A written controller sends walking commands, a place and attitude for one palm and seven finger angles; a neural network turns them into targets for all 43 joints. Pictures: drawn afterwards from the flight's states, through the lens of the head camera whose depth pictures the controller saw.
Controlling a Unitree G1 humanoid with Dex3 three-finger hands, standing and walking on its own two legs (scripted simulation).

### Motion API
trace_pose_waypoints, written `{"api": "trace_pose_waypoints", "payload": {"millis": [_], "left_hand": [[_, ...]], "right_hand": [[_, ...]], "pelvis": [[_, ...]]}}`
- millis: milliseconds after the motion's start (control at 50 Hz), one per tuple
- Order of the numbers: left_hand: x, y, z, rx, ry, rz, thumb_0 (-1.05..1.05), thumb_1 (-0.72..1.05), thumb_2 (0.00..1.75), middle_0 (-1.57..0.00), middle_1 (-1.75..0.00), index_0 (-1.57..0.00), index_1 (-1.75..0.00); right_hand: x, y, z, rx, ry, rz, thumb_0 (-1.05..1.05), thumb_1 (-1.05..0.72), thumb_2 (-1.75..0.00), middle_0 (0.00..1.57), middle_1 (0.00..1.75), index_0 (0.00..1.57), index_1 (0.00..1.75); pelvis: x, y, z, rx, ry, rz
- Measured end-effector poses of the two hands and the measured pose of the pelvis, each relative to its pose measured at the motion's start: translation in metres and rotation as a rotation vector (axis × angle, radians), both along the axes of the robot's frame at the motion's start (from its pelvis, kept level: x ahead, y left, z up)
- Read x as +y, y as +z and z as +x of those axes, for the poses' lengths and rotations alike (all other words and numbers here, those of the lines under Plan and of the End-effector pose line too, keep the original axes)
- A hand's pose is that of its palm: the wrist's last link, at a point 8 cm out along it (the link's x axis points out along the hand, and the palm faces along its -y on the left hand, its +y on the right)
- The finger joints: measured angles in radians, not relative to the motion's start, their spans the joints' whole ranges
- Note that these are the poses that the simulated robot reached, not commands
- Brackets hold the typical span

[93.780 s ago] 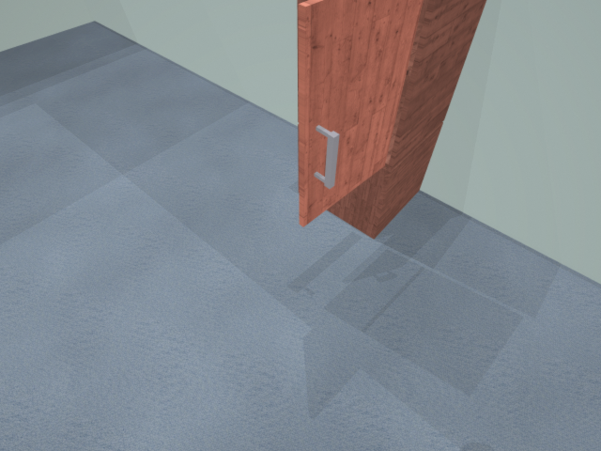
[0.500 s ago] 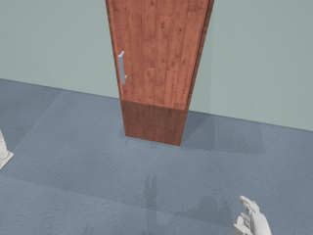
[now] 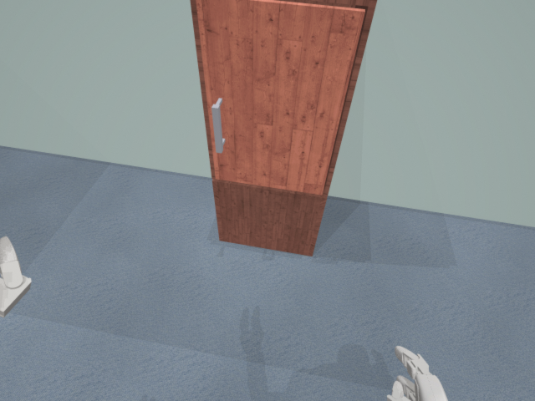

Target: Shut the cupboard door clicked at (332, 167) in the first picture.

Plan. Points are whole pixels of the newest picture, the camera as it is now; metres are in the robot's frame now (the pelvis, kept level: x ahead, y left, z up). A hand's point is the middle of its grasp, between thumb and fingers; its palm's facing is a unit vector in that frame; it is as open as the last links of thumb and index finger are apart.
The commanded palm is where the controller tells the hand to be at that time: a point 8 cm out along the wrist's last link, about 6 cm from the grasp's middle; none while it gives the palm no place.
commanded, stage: stop stepping back and stand still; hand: left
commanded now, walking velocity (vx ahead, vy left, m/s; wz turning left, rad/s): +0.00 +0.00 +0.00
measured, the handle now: (219, 126) +0.87 +0.18 -0.09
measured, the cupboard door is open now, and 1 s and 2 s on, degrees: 0 0 0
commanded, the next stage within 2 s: let the arm hang, fingers relaxed in 0.26 s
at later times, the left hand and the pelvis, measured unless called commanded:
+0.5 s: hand (89, 366) +0.18 +0.26 -0.02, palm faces +0.13 -0.88 -0.45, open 7.4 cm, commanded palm none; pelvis -0.02 +0.01 -0.01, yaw +1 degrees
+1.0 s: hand out of the picture -0.06 +0.20 -0.17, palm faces +0.04 -0.97 -0.25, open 7.3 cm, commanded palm none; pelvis -0.02 +0.00 +0.00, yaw +1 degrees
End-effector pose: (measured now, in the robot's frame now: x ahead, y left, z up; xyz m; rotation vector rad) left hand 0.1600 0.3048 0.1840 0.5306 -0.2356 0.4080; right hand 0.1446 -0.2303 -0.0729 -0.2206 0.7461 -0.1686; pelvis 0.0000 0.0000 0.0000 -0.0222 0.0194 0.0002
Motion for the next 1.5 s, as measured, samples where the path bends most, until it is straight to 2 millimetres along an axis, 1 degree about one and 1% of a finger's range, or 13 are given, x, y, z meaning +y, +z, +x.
{"api": "trace_pose_waypoints", "payload": {"millis": [140,320,380,420,480,580,660,700,820,940,1100,1320,1500], "left_hand": [[0.002,-0.016,-0.01,0.064,0.018,-0.048,0.01,0.89,0.9,-0.21,-0.3,-0.21,-0.3],[0.0,-0.005,-0.017,0.026,0.021,-0.021,0.02,0.89,0.9,-0.21,-0.3,-0.21,-0.3],[0.002,-0.013,-0.013,0.057,0.024,-0.012,0.01,0.89,0.9,-0.21,-0.3,-0.21,-0.3],[0.006,-0.054,-0.002,0.235,0.02,-0.057,0.01,0.89,0.9,-0.2,-0.3,-0.21,-0.3],[0.002,-0.143,-0.002,0.608,0.038,-0.187,0.0,0.9,0.9,-0.2,-0.3,-0.2,-0.3],[-0.043,-0.267,-0.056,1.107,0.028,-0.4,0.01,0.91,0.9,-0.19,-0.3,-0.2,-0.3],[-0.085,-0.322,-0.115,1.348,0.044,-0.574,0.01,0.92,0.9,-0.2,-0.3,-0.2,-0.3],[-0.084,-0.332,-0.138,1.397,0.109,-0.616,0.0,0.97,0.9,-0.2,-0.3,-0.21,-0.3],[-0.076,-0.335,-0.196,1.556,0.209,-0.646,0.0,0.97,0.9,-0.2,-0.3,-0.21,-0.3],[-0.063,-0.321,-0.223,1.623,0.289,-0.615,0.0,0.93,0.9,-0.2,-0.3,-0.2,-0.3],[-0.058,-0.316,-0.21,1.587,0.293,-0.582,0.01,0.91,0.9,-0.2,-0.3,-0.2,-0.3],[-0.083,-0.327,-0.176,1.54,0.188,-0.626,0.0,0.91,0.9,-0.2,-0.3,-0.2,-0.3],[-0.09,-0.33,-0.176,1.564,0.178,-0.65,0.0,0.91,0.9,-0.2,-0.3,-0.2,-0.3]], "right_hand": [[0.003,-0.001,-0.011,0.009,0.001,-0.007,0.01,-0.91,-0.9,0.21,0.3,0.2,0.3],[0.006,-0.002,-0.01,0.005,0.022,0.004,0.01,-0.91,-0.9,0.21,0.3,0.2,0.3],[0.005,-0.005,-0.007,-0.004,0.043,0.019,0.01,-0.91,-0.9,0.21,0.3,0.2,0.3],[0.001,-0.018,-0.004,0.029,0.09,0.033,0.01,-0.9,-0.9,0.21,0.3,0.2,0.3],[-0.01,-0.036,-0.007,0.089,0.092,0.035,0.01,-0.9,-0.9,0.21,0.3,0.2,0.3],[-0.026,-0.047,-0.041,0.223,0.043,0.006,0.01,-0.91,-0.9,0.21,0.3,0.2,0.3],[-0.034,-0.046,-0.085,0.397,0.014,-0.033,0.01,-0.91,-0.9,0.2,0.3,0.2,0.3],[-0.035,-0.046,-0.107,0.485,0.002,-0.045,0.01,-0.91,-0.9,0.2,0.3,0.2,0.3],[-0.029,-0.051,-0.149,0.635,-0.046,-0.025,0.01,-0.91,-0.9,0.2,0.3,0.2,0.3],[-0.011,-0.066,-0.157,0.647,-0.063,0.044,0.01,-0.91,-0.9,0.2,0.3,0.2,0.3],[0.008,-0.074,-0.15,0.616,-0.063,0.103,0.01,-0.92,-0.9,0.2,0.3,0.2,0.3],[0.005,-0.067,-0.155,0.623,-0.096,0.084,0.01,-0.92,-0.9,0.2,0.3,0.2,0.3],[0.009,-0.064,-0.162,0.65,-0.111,0.08,0.0,-0.91,-0.9,0.2,0.3,0.2,0.3]], "pelvis": [[0.004,0.002,-0.008,0.002,0.004,0.0],[0.002,0.002,-0.01,0.0,0.011,-0.003],[0.001,0.001,-0.01,0.005,0.014,-0.007],[0.004,-0.002,-0.012,0.004,0.019,-0.01],[0.009,-0.007,-0.016,0.0,0.015,-0.006],[0.006,-0.009,-0.019,-0.014,0.011,0.012],[-0.002,-0.007,-0.019,-0.022,0.022,0.017],[-0.006,-0.005,-0.018,-0.021,0.031,0.013],[-0.007,-0.001,-0.017,-0.029,0.038,0.002],[-0.001,0.002,-0.016,-0.043,0.026,0.004],[0.002,0.004,-0.014,-0.054,0.013,0.014],[0.002,0.005,-0.01,-0.053,0.005,0.019],[0.004,0.005,-0.005,-0.049,0.004,0.018]]}}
